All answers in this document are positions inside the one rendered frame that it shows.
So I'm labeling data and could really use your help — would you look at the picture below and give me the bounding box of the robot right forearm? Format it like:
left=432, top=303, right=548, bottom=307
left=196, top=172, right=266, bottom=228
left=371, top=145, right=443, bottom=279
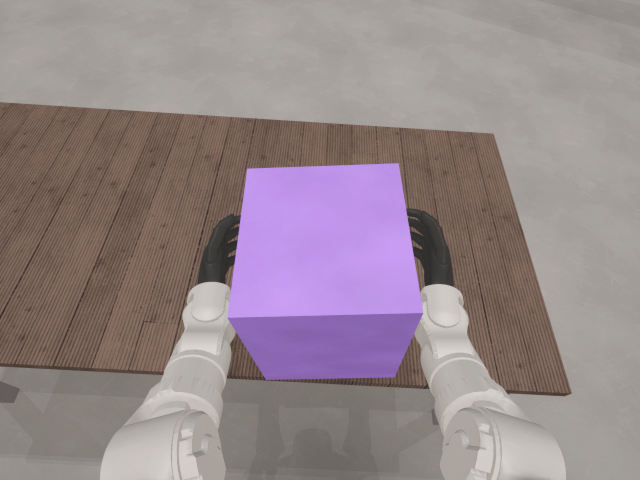
left=414, top=284, right=566, bottom=480

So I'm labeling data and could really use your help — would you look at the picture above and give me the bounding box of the robot right upper arm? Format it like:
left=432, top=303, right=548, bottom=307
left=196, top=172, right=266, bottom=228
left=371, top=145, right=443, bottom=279
left=440, top=406, right=565, bottom=480

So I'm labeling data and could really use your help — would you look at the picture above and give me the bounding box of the left robot hand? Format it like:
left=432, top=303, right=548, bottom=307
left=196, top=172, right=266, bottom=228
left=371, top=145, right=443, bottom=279
left=197, top=214, right=241, bottom=285

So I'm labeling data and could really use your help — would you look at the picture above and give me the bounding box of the right robot hand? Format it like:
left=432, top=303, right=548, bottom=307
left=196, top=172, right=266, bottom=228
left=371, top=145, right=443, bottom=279
left=406, top=208, right=454, bottom=287

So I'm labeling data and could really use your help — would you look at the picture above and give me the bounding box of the robot left forearm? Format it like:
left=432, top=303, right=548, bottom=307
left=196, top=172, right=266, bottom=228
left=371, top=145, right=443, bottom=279
left=100, top=282, right=236, bottom=480

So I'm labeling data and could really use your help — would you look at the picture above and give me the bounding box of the robot left upper arm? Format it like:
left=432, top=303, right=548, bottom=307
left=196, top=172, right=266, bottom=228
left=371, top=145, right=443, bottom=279
left=102, top=409, right=226, bottom=480

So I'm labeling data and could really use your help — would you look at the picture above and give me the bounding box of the table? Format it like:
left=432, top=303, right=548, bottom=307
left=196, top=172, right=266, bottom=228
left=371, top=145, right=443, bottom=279
left=0, top=102, right=572, bottom=425

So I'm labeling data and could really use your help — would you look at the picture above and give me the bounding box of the carton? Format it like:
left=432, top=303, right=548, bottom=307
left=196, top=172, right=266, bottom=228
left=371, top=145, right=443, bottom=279
left=227, top=163, right=423, bottom=380

